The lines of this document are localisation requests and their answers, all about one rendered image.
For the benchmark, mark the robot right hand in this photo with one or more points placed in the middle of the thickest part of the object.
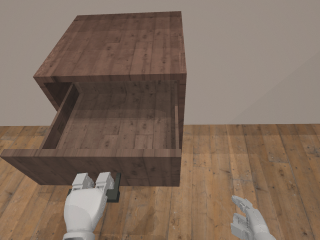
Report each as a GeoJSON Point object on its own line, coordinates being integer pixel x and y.
{"type": "Point", "coordinates": [246, 227]}

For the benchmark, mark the left robot forearm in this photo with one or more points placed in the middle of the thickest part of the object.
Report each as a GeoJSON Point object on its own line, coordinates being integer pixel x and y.
{"type": "Point", "coordinates": [79, 235]}

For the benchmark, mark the robot left hand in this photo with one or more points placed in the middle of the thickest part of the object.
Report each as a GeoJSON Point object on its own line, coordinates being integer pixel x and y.
{"type": "Point", "coordinates": [84, 206]}

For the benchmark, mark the handle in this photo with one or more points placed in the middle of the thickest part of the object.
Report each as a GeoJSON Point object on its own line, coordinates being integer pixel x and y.
{"type": "Point", "coordinates": [113, 195]}

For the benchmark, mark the drawer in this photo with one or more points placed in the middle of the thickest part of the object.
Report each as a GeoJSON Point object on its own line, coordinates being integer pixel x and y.
{"type": "Point", "coordinates": [127, 127]}

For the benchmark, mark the cabinet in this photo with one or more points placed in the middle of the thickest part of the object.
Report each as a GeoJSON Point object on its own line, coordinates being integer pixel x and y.
{"type": "Point", "coordinates": [146, 46]}

